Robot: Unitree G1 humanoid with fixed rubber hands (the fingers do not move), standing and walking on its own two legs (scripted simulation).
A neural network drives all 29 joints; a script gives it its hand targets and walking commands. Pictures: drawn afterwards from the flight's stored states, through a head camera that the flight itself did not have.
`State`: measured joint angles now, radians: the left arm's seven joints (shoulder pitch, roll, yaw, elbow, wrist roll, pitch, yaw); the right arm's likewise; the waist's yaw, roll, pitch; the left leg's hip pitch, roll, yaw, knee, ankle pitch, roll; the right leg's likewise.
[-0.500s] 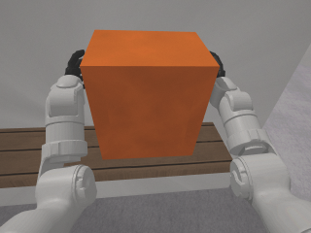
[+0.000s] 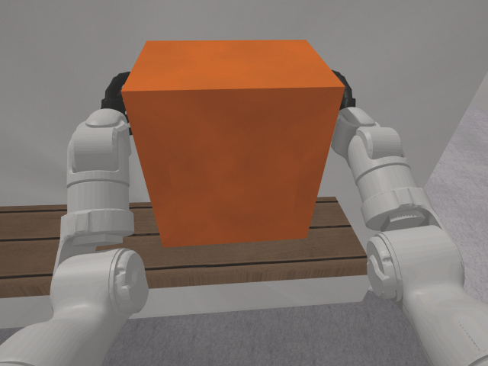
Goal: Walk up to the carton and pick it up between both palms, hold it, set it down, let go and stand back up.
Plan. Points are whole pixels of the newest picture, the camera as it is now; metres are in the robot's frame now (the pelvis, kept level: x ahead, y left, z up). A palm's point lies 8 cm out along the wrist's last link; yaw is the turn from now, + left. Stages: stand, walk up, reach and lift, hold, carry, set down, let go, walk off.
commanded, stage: hold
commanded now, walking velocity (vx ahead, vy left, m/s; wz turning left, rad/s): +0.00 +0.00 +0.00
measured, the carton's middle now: (232, 146) +0.39 +0.00 +0.22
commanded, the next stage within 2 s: none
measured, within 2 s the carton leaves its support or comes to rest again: neither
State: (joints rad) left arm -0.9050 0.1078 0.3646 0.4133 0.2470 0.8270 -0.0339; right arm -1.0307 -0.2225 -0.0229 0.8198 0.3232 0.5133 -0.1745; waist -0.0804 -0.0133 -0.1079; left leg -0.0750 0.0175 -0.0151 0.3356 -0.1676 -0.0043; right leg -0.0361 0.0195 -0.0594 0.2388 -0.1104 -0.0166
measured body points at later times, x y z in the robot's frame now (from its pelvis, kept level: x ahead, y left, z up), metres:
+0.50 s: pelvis +0.00 +0.00 +0.00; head -0.09 +0.01 +0.44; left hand +0.39 +0.17 +0.29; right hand +0.39 -0.17 +0.31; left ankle +0.02 +0.12 -0.75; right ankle +0.02 -0.11 -0.75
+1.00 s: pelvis +0.00 -0.01 +0.00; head -0.09 +0.01 +0.44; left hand +0.39 +0.17 +0.29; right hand +0.39 -0.18 +0.31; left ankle +0.02 +0.12 -0.75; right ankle +0.02 -0.11 -0.75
